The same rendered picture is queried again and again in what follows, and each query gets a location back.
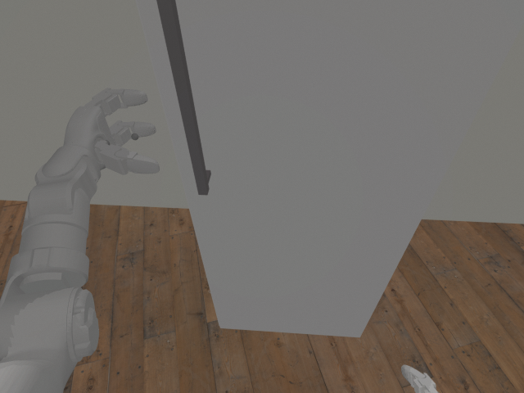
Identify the robot left hand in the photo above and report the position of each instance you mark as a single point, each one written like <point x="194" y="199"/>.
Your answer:
<point x="88" y="128"/>

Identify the left robot forearm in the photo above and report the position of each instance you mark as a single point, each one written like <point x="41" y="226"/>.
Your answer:
<point x="52" y="252"/>

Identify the fridge door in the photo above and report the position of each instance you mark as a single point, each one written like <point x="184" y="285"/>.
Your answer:
<point x="327" y="126"/>

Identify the robot left upper arm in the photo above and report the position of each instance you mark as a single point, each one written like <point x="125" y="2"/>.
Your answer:
<point x="43" y="335"/>

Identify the handle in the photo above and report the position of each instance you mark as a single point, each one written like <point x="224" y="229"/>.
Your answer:
<point x="174" y="43"/>

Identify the robot right hand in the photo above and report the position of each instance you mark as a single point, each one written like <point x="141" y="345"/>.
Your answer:
<point x="421" y="383"/>

